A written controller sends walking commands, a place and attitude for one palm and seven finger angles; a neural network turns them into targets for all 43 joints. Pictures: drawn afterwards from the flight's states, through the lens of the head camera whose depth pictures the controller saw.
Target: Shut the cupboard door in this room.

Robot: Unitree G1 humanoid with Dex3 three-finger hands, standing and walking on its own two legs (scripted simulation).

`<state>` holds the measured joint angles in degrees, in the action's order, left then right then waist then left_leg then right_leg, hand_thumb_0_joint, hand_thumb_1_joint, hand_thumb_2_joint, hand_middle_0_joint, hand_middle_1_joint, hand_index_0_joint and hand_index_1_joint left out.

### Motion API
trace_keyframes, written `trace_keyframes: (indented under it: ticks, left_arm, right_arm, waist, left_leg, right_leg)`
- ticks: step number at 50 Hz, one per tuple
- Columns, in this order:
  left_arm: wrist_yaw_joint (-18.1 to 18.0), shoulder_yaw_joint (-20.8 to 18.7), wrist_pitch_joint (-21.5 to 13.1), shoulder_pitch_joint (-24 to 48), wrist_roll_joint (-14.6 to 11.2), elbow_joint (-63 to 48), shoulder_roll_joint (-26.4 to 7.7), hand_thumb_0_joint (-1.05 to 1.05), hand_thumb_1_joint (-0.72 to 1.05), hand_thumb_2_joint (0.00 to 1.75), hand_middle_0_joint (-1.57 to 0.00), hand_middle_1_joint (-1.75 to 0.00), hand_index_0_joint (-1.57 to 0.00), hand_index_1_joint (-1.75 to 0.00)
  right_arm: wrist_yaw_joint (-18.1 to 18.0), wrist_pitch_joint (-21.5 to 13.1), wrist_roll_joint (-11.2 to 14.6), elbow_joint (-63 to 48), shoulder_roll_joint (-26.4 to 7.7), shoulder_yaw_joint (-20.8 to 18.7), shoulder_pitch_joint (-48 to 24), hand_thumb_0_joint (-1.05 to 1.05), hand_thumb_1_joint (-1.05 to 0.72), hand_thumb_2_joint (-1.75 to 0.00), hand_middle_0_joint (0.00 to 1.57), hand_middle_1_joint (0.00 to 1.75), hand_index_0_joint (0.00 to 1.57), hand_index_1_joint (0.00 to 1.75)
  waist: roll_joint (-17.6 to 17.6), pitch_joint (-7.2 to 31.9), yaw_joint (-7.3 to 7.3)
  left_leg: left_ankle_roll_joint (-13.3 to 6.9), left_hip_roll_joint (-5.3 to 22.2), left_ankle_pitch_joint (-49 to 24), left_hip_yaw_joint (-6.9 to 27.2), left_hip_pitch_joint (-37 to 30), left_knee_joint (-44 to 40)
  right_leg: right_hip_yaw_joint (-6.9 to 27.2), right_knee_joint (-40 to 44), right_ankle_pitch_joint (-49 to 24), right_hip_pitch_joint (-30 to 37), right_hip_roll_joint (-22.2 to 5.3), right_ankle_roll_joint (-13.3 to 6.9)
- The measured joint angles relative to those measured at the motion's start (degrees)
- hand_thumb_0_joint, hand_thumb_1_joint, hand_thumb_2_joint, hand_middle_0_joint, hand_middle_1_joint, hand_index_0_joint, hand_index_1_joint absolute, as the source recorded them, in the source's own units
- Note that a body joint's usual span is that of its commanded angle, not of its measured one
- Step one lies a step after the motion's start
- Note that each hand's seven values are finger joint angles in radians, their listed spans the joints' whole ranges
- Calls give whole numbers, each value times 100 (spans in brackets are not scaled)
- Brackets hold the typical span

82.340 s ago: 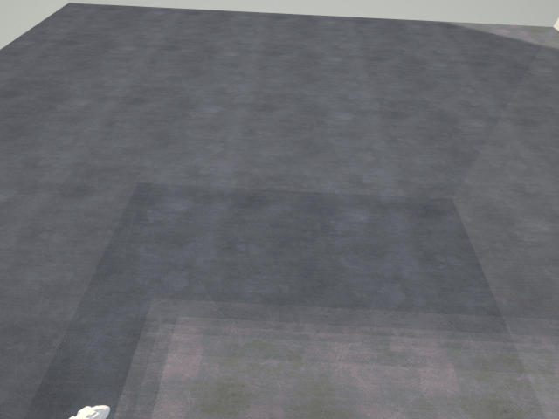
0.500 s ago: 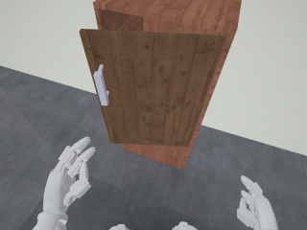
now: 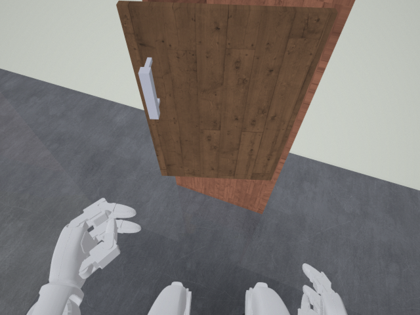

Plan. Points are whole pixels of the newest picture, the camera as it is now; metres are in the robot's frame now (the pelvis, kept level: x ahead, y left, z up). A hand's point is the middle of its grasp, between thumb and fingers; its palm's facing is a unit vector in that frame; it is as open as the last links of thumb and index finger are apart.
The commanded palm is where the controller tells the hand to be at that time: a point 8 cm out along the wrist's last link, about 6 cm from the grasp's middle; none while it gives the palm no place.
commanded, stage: raise the hand and make a fist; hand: left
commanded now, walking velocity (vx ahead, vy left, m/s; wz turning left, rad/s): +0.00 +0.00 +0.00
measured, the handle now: (151, 89) +0.57 +0.17 +0.09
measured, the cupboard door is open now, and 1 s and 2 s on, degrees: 18 18 18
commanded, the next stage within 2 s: bring the fist close to the handle in 1.12 s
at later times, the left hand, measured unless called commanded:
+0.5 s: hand (106, 229) +0.24 +0.19 +0.08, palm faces +0.02 -1.00 -0.05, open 3.1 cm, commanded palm +0.22 +0.24 +0.08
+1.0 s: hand (111, 218) +0.26 +0.18 +0.09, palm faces +0.00 -1.00 -0.05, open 3.1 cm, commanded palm +0.23 +0.23 +0.09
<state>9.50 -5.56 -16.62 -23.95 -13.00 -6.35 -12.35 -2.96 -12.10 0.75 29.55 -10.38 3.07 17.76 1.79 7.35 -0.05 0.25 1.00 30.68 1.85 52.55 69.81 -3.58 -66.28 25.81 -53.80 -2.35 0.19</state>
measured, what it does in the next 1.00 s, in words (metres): stands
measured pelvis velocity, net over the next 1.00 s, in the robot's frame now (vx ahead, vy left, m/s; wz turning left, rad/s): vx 0.03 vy -0.01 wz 0.00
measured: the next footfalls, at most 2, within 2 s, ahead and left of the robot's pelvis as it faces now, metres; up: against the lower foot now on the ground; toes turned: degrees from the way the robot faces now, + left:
none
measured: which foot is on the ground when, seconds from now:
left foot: down 0.00-1.00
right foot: down 0.00-1.00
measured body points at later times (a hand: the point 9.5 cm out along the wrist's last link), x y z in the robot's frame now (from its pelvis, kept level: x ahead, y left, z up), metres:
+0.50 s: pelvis +0.03 +0.00 +0.01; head +0.08 +0.01 +0.46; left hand +0.24 +0.24 +0.08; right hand +0.24 -0.21 -0.04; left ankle +0.04 +0.12 -0.64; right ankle +0.07 -0.13 -0.64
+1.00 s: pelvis +0.03 -0.01 +0.02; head +0.08 -0.01 +0.47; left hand +0.25 +0.23 +0.09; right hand +0.20 -0.25 -0.05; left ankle +0.04 +0.12 -0.64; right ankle +0.07 -0.13 -0.64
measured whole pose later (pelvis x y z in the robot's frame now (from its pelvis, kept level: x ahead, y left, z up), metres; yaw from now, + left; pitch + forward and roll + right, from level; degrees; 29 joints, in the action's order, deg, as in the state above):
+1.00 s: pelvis +0.03 -0.01 +0.02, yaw +0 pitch +12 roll -1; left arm 14.6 -9.4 -19.7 -21.6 -16.0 -2.7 -13.4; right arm -3.1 -9.4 1.1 27.7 -14.6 0.5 16.9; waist 1.5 7.3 0.1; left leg 1.1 1.4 31.0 2.2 44.5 63.2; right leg -4.0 -60.8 26.9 -46.2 -1.8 -0.3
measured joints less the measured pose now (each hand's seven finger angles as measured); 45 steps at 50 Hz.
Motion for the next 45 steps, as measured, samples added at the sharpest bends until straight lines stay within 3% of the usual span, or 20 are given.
trace_keyframes:
  ticks: [5, 8, 15, 28, 45]
  left_arm:
    - [-35, -100, -436, -174, -40, -3, -8, 2, 90, 90, -85, -101, -85, -101]
    - [60, -55, -502, -187, -44, -3, -25, 2, 90, 90, -90, -107, -90, -107]
    - [96, -42, -391, -200, -28, -134, -67, 2, 90, 90, -103, -121, -103, -121]
    - [345, -191, -152, -18, -103, -66, -100, 2, 90, 90, -125, -144, -125, -144]
    - [526, -417, -181, 236, -310, 289, -131, 2, 90, 90, -130, -150, -130, -150]
  right_arm:
    - [-5, -67, -24, 45, -291, -170, 117, 1, -90, -89, 21, 30, 21, 30]
    - [-22, -83, -12, 13, -434, -266, 41, 1, -90, -90, 21, 30, 21, 30]
    - [-34, -11, -12, -240, -434, -337, -266, 1, -90, -90, 20, 30, 20, 30]
    - [33, 227, -21, -465, -200, -62, -388, 1, -90, -90, 21, 30, 21, 30]
    - [-14, 259, 35, -182, -397, -215, -66, 1, -90, -90, 21, 30, 21, 30]
  waist:
    - [-39, 27, -28]
    - [-64, 27, -20]
    - [-122, 23, 19]
    - [-42, 60, 142]
    - [-2, 9, 16]
  left_leg:
    - [-43, -35, 33, -27, -61, -58]
    - [-61, -46, 77, -22, -67, -39]
    - [-59, -30, 140, 3, -231, -125]
    - [3, 7, 168, 97, -544, -357]
    - [68, 42, 55, 45, -814, -667]
  right_leg:
    - [26, 58, 35, 65, -32, 43]
    - [22, 52, 74, 82, -42, 63]
    - [-5, 160, 125, 261, -23, 70]
    - [-105, 395, 178, 603, 17, 24]
    - [-59, 585, 114, 793, 55, -37]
